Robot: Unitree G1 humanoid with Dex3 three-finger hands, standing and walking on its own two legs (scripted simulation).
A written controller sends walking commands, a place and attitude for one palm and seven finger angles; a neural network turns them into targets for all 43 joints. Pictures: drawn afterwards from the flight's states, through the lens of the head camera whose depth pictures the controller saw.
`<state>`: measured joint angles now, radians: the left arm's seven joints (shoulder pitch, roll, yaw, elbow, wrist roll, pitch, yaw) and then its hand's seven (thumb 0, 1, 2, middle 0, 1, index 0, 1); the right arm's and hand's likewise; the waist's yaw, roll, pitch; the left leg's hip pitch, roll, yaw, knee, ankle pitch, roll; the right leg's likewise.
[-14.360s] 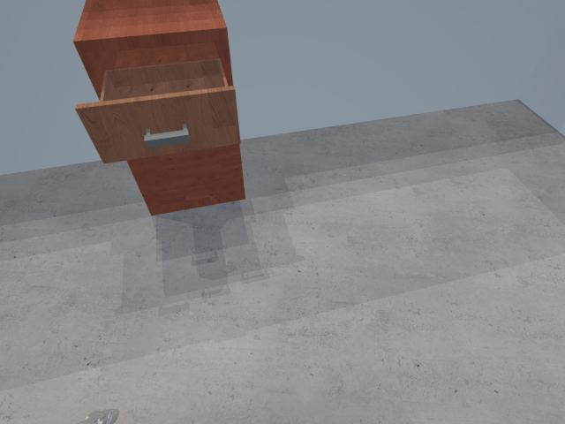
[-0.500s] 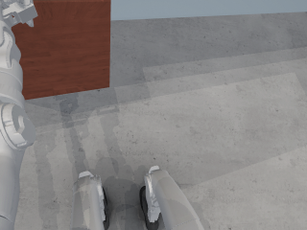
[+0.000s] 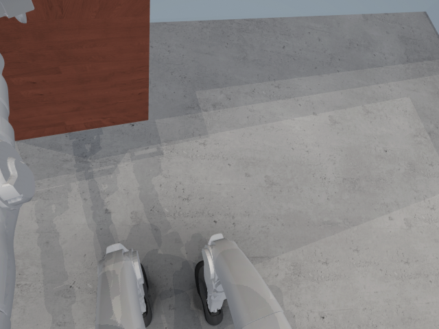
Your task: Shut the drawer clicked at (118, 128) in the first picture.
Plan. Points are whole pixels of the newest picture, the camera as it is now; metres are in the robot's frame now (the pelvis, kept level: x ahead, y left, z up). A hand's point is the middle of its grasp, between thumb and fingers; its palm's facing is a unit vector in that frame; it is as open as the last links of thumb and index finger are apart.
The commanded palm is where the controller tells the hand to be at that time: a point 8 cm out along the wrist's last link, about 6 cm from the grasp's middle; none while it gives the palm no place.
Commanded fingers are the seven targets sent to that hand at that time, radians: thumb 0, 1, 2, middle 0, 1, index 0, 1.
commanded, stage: pull the fist back off the drawer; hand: left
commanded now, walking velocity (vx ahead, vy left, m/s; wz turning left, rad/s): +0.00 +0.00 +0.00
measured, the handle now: out of the picture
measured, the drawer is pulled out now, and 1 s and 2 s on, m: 0.00 0.00 0.00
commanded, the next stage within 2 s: draw the hand back to the body in 0.44 s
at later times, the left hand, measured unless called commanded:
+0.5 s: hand out of the picture +0.60 +0.20 +0.07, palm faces +0.17 -0.99 -0.03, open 3.2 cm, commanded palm +0.58 +0.21 +0.08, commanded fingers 0.00 0.90 0.90 -1.40 -1.60 -1.40 -1.60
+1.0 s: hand out of the picture +0.45 +0.22 +0.18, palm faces +0.17 -0.99 -0.03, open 3.3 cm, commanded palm +0.40 +0.26 +0.19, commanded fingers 0.00 0.90 0.90 -1.40 -1.60 -1.40 -1.60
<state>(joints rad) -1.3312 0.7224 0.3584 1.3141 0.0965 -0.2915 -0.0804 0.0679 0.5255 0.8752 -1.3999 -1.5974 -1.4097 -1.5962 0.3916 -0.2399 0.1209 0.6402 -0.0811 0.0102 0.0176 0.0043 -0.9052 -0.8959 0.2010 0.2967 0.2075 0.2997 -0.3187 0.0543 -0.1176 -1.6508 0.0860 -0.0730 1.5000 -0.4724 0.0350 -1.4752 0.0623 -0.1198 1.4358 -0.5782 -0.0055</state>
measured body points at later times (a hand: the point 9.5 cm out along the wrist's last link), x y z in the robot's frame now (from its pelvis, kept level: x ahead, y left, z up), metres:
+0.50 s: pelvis +0.03 +0.00 +0.02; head +0.23 +0.04 +0.43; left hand +0.59 +0.25 +0.07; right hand +0.03 -0.25 -0.08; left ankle +0.08 +0.11 -0.56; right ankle +0.04 -0.12 -0.56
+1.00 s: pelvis +0.08 -0.01 +0.12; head +0.14 +0.01 +0.56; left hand +0.43 +0.27 +0.19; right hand +0.22 -0.26 +0.02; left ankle +0.08 +0.11 -0.56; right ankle +0.04 -0.13 -0.56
